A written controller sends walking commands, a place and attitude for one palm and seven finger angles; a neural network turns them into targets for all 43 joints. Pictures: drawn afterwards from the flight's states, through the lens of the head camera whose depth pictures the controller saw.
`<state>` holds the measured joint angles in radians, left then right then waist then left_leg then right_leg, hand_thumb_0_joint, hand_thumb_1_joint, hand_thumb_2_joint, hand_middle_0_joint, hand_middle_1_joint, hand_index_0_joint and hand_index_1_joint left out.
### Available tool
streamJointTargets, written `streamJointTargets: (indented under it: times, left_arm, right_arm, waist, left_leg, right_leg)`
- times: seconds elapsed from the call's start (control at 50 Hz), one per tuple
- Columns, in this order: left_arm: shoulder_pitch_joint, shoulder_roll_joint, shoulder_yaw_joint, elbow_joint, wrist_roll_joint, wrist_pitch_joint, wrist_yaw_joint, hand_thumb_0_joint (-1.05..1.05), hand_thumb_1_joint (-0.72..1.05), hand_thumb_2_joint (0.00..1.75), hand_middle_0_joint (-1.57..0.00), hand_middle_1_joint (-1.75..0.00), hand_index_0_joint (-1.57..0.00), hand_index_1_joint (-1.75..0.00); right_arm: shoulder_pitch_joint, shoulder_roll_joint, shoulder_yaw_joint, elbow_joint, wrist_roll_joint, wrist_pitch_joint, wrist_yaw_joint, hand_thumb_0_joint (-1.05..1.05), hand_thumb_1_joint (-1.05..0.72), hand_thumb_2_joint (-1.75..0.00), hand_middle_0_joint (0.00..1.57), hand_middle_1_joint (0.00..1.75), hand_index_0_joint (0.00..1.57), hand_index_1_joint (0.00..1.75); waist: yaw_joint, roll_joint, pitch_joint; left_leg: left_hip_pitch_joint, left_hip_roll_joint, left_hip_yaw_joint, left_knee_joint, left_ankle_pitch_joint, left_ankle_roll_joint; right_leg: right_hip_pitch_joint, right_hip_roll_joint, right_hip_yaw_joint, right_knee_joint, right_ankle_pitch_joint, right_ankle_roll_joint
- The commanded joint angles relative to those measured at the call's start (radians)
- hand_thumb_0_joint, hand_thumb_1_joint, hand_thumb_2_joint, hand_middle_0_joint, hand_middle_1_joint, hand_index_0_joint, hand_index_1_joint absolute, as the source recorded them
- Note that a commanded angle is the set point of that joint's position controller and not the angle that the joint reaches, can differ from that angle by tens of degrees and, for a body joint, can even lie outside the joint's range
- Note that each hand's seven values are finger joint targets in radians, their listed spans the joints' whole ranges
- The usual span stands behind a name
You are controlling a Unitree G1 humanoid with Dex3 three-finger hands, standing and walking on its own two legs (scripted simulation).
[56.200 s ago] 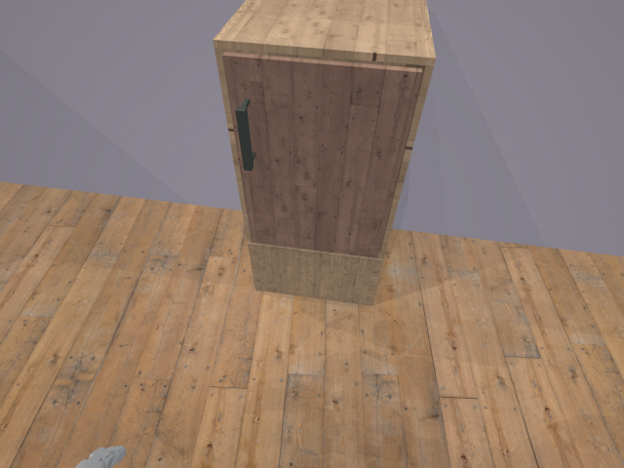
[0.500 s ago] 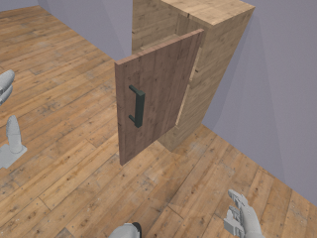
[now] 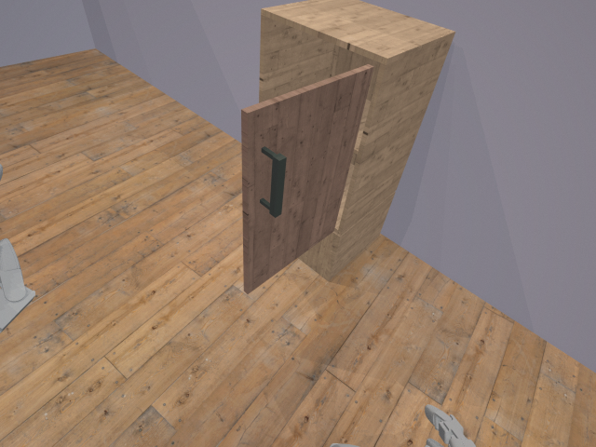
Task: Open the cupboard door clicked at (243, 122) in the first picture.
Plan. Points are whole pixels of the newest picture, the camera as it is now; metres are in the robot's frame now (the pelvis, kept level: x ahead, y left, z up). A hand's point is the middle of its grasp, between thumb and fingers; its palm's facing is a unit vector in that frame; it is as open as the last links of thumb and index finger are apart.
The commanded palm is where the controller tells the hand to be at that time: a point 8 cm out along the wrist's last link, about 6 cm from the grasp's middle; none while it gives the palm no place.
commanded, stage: stop stepping back and stand still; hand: left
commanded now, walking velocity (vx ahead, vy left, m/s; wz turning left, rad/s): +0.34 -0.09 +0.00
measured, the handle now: (271, 182) +0.65 +0.06 -0.03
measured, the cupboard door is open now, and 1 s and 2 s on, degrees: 88 88 88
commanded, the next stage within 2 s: let the arm hang, fingers relaxed in 0.88 s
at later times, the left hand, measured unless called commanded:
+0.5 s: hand (47, 295) +0.21 +0.25 +0.18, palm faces +0.45 -0.74 -0.51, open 7.4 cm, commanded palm +0.14 +0.29 +0.18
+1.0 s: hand (61, 293) +0.23 +0.25 +0.16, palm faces +0.32 -0.77 -0.55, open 7.4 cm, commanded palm none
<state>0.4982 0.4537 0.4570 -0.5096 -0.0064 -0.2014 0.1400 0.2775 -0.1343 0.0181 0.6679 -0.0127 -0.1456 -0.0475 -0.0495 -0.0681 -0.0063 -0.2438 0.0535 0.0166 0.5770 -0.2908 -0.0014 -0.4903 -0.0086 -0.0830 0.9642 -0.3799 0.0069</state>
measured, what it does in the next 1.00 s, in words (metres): steps on the spot: right foot, then left foot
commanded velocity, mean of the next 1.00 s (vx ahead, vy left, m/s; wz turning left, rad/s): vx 0.03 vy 0.02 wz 0.00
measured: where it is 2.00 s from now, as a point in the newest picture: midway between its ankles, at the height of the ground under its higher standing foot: outside the picture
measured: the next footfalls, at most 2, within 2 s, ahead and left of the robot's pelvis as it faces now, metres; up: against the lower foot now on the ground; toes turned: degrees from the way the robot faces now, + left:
right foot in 0.12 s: +0.05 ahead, -0.10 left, +0.00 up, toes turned -2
left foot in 0.34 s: +0.06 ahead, +0.12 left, +0.00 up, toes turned +4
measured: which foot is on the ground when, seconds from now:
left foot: down 0.00-0.10, up 0.12-0.32, down 0.34-1.00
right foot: up 0.00-0.10, down 0.12-1.00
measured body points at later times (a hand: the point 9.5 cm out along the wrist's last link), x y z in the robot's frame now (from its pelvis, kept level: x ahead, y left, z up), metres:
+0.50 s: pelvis +0.01 -0.02 +0.00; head +0.03 -0.02 +0.44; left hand +0.18 +0.29 +0.21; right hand +0.19 -0.24 -0.09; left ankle +0.03 +0.12 -0.73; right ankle +0.01 -0.10 -0.73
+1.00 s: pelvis +0.02 +0.00 +0.01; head +0.06 -0.01 +0.46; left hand +0.21 +0.29 +0.19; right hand +0.21 -0.24 -0.08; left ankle +0.03 +0.12 -0.73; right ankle +0.01 -0.10 -0.73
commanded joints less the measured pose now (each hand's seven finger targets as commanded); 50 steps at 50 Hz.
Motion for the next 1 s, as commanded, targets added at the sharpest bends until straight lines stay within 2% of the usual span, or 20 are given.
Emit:
streamJointTargets:
  times: [0.0, 0.04, 0.06, 0.08, 0.1, 0.12, 0.16, 0.22, 0.28, 0.32, 0.34, 0.38, 0.44, 0.52, 0.58, 0.66, 0.74, 0.94, 0.96, 0.98]
  left_arm:
    - [0.056, 0.169, 0.105, -0.270, -0.011, -0.079, 0.019, 0.00, 0.90, 0.90, -0.20, -0.30, -0.20, -0.30]
    - [0.051, 0.164, 0.111, -0.218, -0.010, -0.062, 0.030, 0.00, 0.90, 0.90, -0.20, -0.30, -0.20, -0.30]
    - [0.044, 0.167, 0.114, -0.170, -0.008, -0.048, 0.033, 0.00, 0.90, 0.90, -0.20, -0.30, -0.20, -0.30]
    - [0.047, 0.176, 0.117, -0.126, -0.008, -0.029, 0.034, 0.00, 0.90, 0.90, -0.20, -0.30, -0.20, -0.30]
    - [-0.028, 0.194, 0.111, -0.139, -0.028, -0.029, 0.029, 0.00, 0.90, 0.90, -0.20, -0.30, -0.20, -0.30]
    - [-0.085, 0.239, 0.155, -0.164, -0.032, -0.054, 0.029, 0.00, 0.90, 0.90, -0.20, -0.30, -0.20, -0.30]
    - [-0.073, 0.191, 0.148, -0.116, -0.017, -0.070, 0.028, 0.00, 0.90, 0.90, -0.20, -0.30, -0.20, -0.30]
    - [-0.064, 0.120, 0.066, -0.145, -0.022, -0.073, 0.016, 0.00, 0.90, 0.90, -0.20, -0.30, -0.20, -0.30]
    - [-0.089, 0.118, 0.048, -0.181, -0.024, -0.085, 0.031, 0.00, 0.90, 0.90, -0.20, -0.30, -0.20, -0.30]
    - [-0.100, 0.128, 0.063, -0.243, -0.023, -0.100, 0.035, 0.00, 0.90, 0.90, -0.20, -0.30, -0.20, -0.30]
    - [-0.109, 0.146, 0.079, -0.247, -0.020, -0.103, 0.038, 0.00, 0.90, 0.90, -0.20, -0.30, -0.20, -0.30]
    - [-0.076, 0.207, 0.144, -0.226, -0.015, -0.100, 0.032, 0.00, 0.90, 0.90, -0.20, -0.30, -0.20, -0.30]
    - [0.021, 0.162, 0.123, -0.203, -0.016, -0.087, 0.030, 0.00, 0.90, 0.90, -0.20, -0.30, -0.20, -0.30]
    - [0.109, 0.146, 0.123, -0.136, -0.049, -0.066, 0.027, 0.00, 0.90, 0.90, -0.20, -0.30, -0.20, -0.30]
    - [0.100, 0.144, 0.129, -0.110, -0.043, -0.066, 0.032, 0.00, 0.90, 0.90, -0.20, -0.30, -0.20, -0.30]
    - [0.068, 0.138, 0.106, -0.125, -0.046, -0.069, 0.029, 0.00, 0.90, 0.90, -0.20, -0.30, -0.20, -0.30]
    - [0.035, 0.147, 0.085, -0.159, -0.031, -0.063, 0.025, 0.00, 0.90, 0.90, -0.20, -0.30, -0.20, -0.30]
    - [0.152, 0.145, 0.121, -0.163, -0.055, -0.050, 0.032, 0.00, 0.90, 0.90, -0.20, -0.30, -0.20, -0.30]
    - [-0.029, -0.027, -0.355, 0.612, 0.046, 0.093, -0.111, 0.00, 0.90, 0.90, -0.20, -0.30, -0.20, -0.30]
    - [-0.033, -0.055, -0.345, 0.651, 0.037, 0.158, -0.133, 0.00, 0.90, 0.90, -0.20, -0.30, -0.20, -0.30]
  right_arm:
    - [-0.151, -0.198, -0.072, -0.183, -0.001, -0.031, -0.017, 0.00, -0.90, -0.90, 0.20, 0.30, 0.20, 0.30]
    - [-0.150, -0.190, -0.071, -0.182, -0.005, -0.011, -0.024, 0.00, -0.90, -0.90, 0.20, 0.30, 0.20, 0.30]
    - [-0.149, -0.178, -0.069, -0.174, 0.000, 0.002, -0.025, 0.00, -0.90, -0.90, 0.20, 0.30, 0.20, 0.30]
    - [-0.145, -0.158, -0.073, -0.175, 0.014, 0.013, -0.024, 0.00, -0.90, -0.90, 0.20, 0.30, 0.20, 0.30]
    - [-0.163, -0.176, -0.082, -0.181, 0.028, 0.005, -0.034, 0.00, -0.90, -0.90, 0.20, 0.30, 0.20, 0.30]
    - [-0.135, -0.194, -0.087, -0.147, 0.011, -0.009, -0.035, 0.00, -0.90, -0.90, 0.20, 0.30, 0.20, 0.30]
    - [-0.106, -0.158, -0.072, -0.119, 0.004, -0.019, -0.025, 0.00, -0.90, -0.90, 0.20, 0.30, 0.20, 0.30]
    - [-0.163, -0.154, -0.059, -0.137, 0.011, -0.014, -0.044, 0.00, -0.90, -0.90, 0.20, 0.30, 0.20, 0.30]
    - [-0.148, -0.172, -0.061, -0.137, 0.003, -0.054, -0.066, 0.00, -0.90, -0.90, 0.20, 0.30, 0.20, 0.30]
    - [-0.141, -0.209, -0.072, -0.163, 0.002, -0.063, -0.059, 0.00, -0.90, -0.90, 0.20, 0.30, 0.20, 0.30]
    - [-0.135, -0.205, -0.070, -0.170, 0.006, -0.064, -0.050, 0.00, -0.90, -0.90, 0.20, 0.30, 0.20, 0.30]
    - [-0.128, -0.190, -0.070, -0.146, -0.006, -0.074, -0.043, 0.00, -0.90, -0.90, 0.20, 0.30, 0.20, 0.30]
    - [-0.128, -0.190, -0.066, -0.171, 0.017, -0.066, -0.025, 0.00, -0.90, -0.90, 0.20, 0.30, 0.20, 0.30]
    - [-0.121, -0.168, -0.075, -0.180, 0.030, -0.034, -0.006, 0.00, -0.90, -0.90, 0.20, 0.30, 0.20, 0.30]
    - [-0.144, -0.164, -0.062, -0.175, 0.028, -0.018, -0.011, 0.00, -0.90, -0.90, 0.20, 0.30, 0.20, 0.30]
    - [-0.152, -0.192, -0.066, -0.179, 0.022, -0.013, -0.030, 0.00, -0.90, -0.90, 0.20, 0.30, 0.20, 0.30]
    - [-0.155, -0.186, -0.060, -0.186, 0.022, -0.013, -0.036, 0.00, -0.90, -0.90, 0.20, 0.30, 0.20, 0.30]
    - [-0.168, -0.184, -0.068, -0.208, 0.022, 0.008, -0.028, 0.00, -0.90, -0.90, 0.20, 0.30, 0.20, 0.30]
    - [-0.215, -0.359, -0.104, 0.024, 0.032, -0.032, 0.061, 0.00, -0.90, -0.90, 0.20, 0.30, 0.20, 0.30]
    - [-0.135, -0.324, -0.115, 0.039, 0.025, 0.016, 0.059, 0.00, -0.90, -0.90, 0.20, 0.30, 0.20, 0.30]
  waist:
    - [0.041, 0.358, 0.034]
    - [0.058, 0.295, -0.007]
    - [0.067, 0.152, -0.005]
    - [0.062, -0.117, 0.003]
    - [0.055, -0.227, 0.047]
    - [0.021, -0.139, 0.063]
    - [0.013, -0.034, -0.053]
    - [0.031, -0.036, 0.012]
    - [0.026, 0.060, 0.007]
    - [0.043, 0.311, -0.006]
    - [0.044, 0.319, -0.007]
    - [0.047, 0.330, -0.008]
    - [0.053, 0.272, -0.047]
    - [0.033, -0.098, -0.061]
    - [0.039, -0.029, -0.077]
    - [0.045, 0.069, -0.112]
    - [0.046, 0.158, -0.113]
    - [0.046, 0.109, -0.127]
    - [0.000, 0.135, -0.046]
    - [0.020, 0.135, -0.107]
  left_leg:
    - [-0.333, 0.189, -0.140, -0.393, -0.404, 0.130]
    - [-0.403, 0.151, -0.080, -0.224, -0.418, 0.094]
    - [-0.455, 0.089, -0.028, -0.001, -0.373, 0.066]
    - [-0.523, -0.024, 0.058, 0.326, -0.284, 0.032]
    - [-0.557, -0.044, 0.000, 0.595, -0.221, 0.015]
    - [-0.540, -0.008, -0.030, 0.689, -0.133, -0.001]
    - [-0.358, 0.037, -0.044, 0.569, -0.091, -0.001]
    - [-0.094, 0.033, 0.036, 0.198, -0.042, 0.022]
    - [0.091, -0.017, 0.078, -0.097, 0.023, 0.028]
    - [0.132, 0.163, -0.221, -0.246, 0.012, 0.099]
    - [0.102, 0.248, -0.335, -0.298, 0.076, 0.142]
    - [0.039, 0.223, -0.256, -0.294, 0.205, 0.137]
    - [-0.008, 0.135, -0.058, -0.135, 0.291, 0.080]
    - [-0.139, -0.028, 0.027, 0.132, -0.013, -0.011]
    - [-0.154, -0.009, 0.000, 0.073, -0.060, 0.000]
    - [0.117, 0.065, -0.053, -0.162, 0.478, 0.031]
    - [0.133, 0.066, -0.032, -0.128, 0.611, 0.030]
    - [0.066, 0.026, -0.010, -0.140, 0.385, 0.006]
    - [-0.024, 0.059, -0.047, -0.012, 0.432, 0.023]
    - [0.029, 0.071, -0.048, -0.045, 0.483, 0.016]
  right_leg:
    - [0.321, 0.026, -0.065, -0.173, -0.054, -0.016]
    - [0.501, 0.050, -0.073, -0.339, -0.126, -0.040]
    - [0.537, -0.003, 0.028, -0.476, -0.167, -0.077]
    - [0.490, -0.197, 0.389, -0.667, -0.313, -0.176]
    - [0.371, -0.376, 0.659, -0.794, -0.232, -0.249]
    - [0.333, -0.378, 0.584, -0.774, 0.061, -0.258]
    - [0.240, -0.323, 0.459, -0.733, -0.139, -0.231]
    - [0.094, -0.244, 0.212, -0.671, -0.117, -0.166]
    - [0.115, -0.168, 0.123, -0.551, -0.079, -0.103]
    - [0.062, -0.047, 0.065, -0.316, -0.019, -0.026]
    - [0.061, -0.006, 0.029, -0.231, -0.076, -0.003]
    - [0.130, -0.018, 0.029, -0.221, -0.094, -0.002]
    - [0.311, -0.019, 0.043, -0.473, 0.156, -0.005]
    - [0.377, -0.239, 0.359, -0.637, 0.469, -0.111]
    - [0.447, -0.235, 0.265, -0.568, 0.687, -0.114]
    - [0.351, -0.068, 0.109, -0.470, 0.497, -0.003]
    - [0.363, -0.049, 0.093, -0.478, 0.560, -0.003]
    - [0.400, -0.066, 0.131, -0.568, 0.523, -0.017]
    - [0.255, -0.141, 0.074, -0.423, 0.561, -0.047]
    - [0.231, -0.119, 0.130, -0.445, 0.470, -0.050]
